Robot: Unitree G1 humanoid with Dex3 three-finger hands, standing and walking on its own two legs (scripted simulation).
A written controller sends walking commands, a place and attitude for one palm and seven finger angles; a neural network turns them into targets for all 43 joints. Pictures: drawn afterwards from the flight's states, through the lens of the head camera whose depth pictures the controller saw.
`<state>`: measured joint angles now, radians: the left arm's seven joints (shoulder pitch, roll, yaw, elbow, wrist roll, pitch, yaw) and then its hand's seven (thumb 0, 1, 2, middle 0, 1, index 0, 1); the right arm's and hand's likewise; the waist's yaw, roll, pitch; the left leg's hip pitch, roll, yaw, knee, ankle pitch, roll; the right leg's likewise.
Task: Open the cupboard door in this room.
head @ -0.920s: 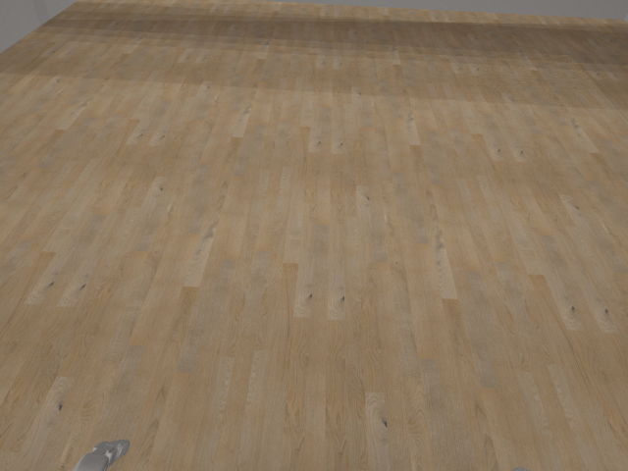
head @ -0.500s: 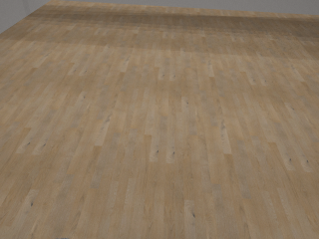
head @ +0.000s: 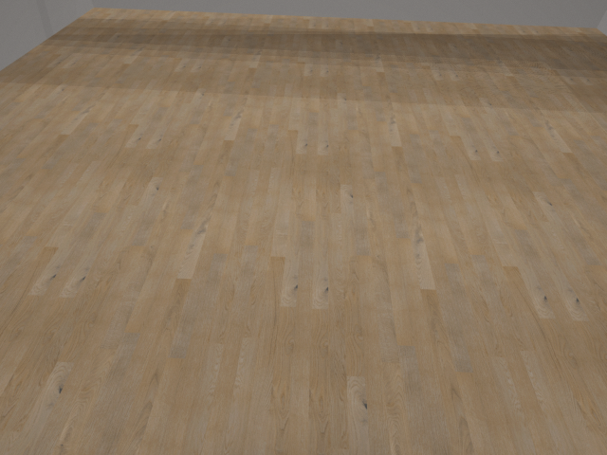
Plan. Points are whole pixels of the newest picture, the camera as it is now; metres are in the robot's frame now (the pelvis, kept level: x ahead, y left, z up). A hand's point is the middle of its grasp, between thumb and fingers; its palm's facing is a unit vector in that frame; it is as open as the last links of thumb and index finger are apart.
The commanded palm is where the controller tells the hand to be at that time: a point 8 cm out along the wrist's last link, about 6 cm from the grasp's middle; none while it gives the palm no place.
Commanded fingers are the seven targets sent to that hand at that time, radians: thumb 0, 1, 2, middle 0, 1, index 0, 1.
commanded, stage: turn or walk to find it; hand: left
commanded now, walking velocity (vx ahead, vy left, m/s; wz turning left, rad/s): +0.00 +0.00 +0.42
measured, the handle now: out of the picture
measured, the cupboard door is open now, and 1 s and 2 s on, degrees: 0 0 0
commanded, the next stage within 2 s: stand and wait in 1.90 s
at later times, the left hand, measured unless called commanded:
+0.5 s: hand out of the picture +0.03 +0.22 -0.18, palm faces +0.11 -0.96 -0.24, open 7.3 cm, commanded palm none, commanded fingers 0.00 0.90 0.90 -0.20 -0.30 -0.20 -0.30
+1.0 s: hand out of the picture -0.09 +0.19 -0.18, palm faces +0.38 -0.89 -0.24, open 7.3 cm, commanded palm none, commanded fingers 0.00 0.90 0.90 -0.20 -0.30 -0.20 -0.30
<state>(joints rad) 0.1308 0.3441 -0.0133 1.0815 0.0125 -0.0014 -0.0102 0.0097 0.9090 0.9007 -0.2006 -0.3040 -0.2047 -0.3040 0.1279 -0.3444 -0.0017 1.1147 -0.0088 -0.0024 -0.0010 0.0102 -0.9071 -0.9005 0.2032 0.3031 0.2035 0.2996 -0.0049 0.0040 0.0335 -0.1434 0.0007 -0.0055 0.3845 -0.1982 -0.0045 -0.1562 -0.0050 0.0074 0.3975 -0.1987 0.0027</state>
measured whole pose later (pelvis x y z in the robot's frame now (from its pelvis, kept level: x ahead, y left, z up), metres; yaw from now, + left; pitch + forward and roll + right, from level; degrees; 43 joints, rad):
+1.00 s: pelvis -0.05 -0.01 -0.01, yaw +23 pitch -1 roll +1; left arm 0.28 0.20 0.02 0.93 0.03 0.01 0.02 0.01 0.91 0.90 -0.20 -0.30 -0.20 -0.30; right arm 0.18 -0.26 -0.07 0.98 -0.01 0.08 0.01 0.01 -0.91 -0.90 0.20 0.30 0.20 0.30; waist 0.00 -0.01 0.07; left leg -0.39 0.03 0.03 0.88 -0.43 -0.05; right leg -0.17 -0.11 -0.17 0.55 -0.35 0.02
